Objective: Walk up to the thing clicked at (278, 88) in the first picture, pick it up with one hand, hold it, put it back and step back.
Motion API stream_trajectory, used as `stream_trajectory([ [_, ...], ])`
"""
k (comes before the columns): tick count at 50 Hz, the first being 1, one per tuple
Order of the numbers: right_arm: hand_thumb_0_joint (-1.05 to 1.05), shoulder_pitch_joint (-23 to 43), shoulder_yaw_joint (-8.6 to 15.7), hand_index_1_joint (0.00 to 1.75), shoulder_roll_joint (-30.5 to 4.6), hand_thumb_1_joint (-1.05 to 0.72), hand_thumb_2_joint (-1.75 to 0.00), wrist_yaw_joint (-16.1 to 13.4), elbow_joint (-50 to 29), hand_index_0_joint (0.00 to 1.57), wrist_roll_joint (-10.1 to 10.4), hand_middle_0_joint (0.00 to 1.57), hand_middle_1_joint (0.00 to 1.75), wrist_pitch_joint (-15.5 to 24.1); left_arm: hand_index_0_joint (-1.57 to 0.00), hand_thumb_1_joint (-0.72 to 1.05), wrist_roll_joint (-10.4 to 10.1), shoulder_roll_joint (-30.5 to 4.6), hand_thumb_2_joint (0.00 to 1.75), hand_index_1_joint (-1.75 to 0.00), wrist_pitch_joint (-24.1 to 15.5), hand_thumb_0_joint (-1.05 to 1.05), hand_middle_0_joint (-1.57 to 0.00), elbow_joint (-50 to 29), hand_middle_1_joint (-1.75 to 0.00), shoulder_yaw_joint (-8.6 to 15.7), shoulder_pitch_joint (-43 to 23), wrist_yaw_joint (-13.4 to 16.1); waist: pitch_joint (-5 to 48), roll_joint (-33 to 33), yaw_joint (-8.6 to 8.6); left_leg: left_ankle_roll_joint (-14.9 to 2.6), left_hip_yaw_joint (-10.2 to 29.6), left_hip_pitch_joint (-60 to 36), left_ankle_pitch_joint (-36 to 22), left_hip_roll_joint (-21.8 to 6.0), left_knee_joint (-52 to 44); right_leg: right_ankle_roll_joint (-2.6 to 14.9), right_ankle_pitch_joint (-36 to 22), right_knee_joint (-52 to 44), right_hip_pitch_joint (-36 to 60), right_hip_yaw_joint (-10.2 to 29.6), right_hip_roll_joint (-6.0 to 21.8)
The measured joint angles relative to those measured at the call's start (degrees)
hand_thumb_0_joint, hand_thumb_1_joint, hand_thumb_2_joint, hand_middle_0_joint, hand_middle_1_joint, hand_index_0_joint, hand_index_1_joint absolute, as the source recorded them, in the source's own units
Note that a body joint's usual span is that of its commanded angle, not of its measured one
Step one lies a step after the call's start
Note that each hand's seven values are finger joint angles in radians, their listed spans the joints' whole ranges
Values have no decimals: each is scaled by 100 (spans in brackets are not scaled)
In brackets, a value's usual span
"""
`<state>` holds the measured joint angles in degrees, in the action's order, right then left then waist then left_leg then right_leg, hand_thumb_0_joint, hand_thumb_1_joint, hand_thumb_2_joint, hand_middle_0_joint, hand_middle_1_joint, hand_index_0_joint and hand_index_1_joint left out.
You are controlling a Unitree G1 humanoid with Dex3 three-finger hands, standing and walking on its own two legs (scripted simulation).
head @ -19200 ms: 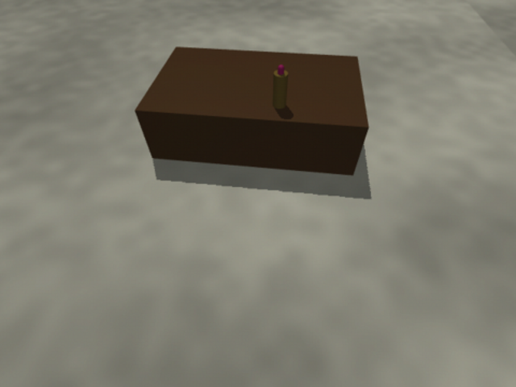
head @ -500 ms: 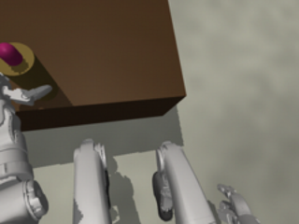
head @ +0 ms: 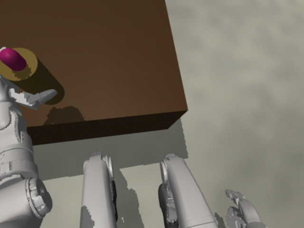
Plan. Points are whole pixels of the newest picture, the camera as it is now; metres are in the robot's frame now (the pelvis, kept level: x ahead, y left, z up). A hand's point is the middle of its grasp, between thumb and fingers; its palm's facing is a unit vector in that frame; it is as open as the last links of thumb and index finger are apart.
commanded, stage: lift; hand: left
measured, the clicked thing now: (34, 78) +0.45 +0.27 +0.00
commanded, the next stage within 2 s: hold in 1.64 s
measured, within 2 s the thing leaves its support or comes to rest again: neither
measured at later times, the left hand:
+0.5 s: hand out of the picture +0.40 +0.28 +0.10, palm faces +0.33 -0.94 -0.04, open 10.3 cm
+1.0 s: hand out of the picture +0.36 +0.25 +0.18, palm faces +0.32 -0.95 -0.04, open 10.3 cm
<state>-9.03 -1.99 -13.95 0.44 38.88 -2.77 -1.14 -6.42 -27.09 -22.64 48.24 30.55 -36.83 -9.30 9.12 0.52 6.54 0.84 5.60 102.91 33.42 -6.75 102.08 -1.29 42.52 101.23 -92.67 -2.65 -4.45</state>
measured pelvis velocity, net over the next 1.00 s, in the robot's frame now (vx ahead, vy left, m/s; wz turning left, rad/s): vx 0.03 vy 0.01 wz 0.12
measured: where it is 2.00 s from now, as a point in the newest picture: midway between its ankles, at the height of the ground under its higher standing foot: (140, 212)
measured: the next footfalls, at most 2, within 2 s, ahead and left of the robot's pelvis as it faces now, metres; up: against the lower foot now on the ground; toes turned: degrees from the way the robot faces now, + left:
none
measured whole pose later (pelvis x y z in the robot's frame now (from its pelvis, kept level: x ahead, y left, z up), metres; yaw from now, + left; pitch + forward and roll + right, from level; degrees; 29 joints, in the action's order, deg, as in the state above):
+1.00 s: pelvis +0.03 +0.01 +0.16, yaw +7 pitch +16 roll -4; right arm -11.8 -1.6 -12.0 -2.1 38.5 -0.4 2.2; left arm -8.8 -14.0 -19.4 27.1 12.3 -11.1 0.6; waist 5.8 1.4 2.5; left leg 0.8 2.8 58.6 25.1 -4.1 67.2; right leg -1.1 32.5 65.1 -48.9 -2.1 -1.3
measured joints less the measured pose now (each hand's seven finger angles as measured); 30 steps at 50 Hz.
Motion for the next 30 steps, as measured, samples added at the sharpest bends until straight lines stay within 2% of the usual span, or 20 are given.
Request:
stream_trajectory([
  [6, 1, 67, 1, 30, 59, -91, -90, 5, -53, 20, -37, 20, 30, -18, -87, -61, 86, 168, 91, -129, 65, -9, -76, -443, -122, -104, 345, 246, -76, -31, -41, 2, -12, -236, -85, 38, -208, 5, -75, -196, 234, -7, 39],
  [13, 1, 36, 44, 30, 138, -92, -90, -40, 93, 20, 10, 20, 30, 48, -86, -61, 27, 318, 91, -131, 239, -9, -75, -958, -125, -470, 775, 330, -51, 1, -139, -2, -12, -737, -191, 84, -633, 9, -202, -663, 755, -39, 85],
  [24, 1, -183, 97, 30, 141, -91, -90, -133, 80, 20, 215, 20, 30, 141, -86, -61, -200, 717, 92, -131, 411, -9, -75, -1509, -125, -899, 1520, 627, -19, 114, -223, -22, -111, -2055, -359, 137, -1621, -5, -455, -1733, 2070, -9, 160],
  [30, 1, -239, 123, 30, 120, -91, -90, -181, 37, 20, 282, 20, 30, 251, -86, -61, -280, 916, 92, -132, 408, -9, -75, -1758, -125, -1219, 1896, 692, -63, 105, -286, -23, -154, -2778, -486, 174, -2178, -1, -615, -2317, 2787, -2, 204],
])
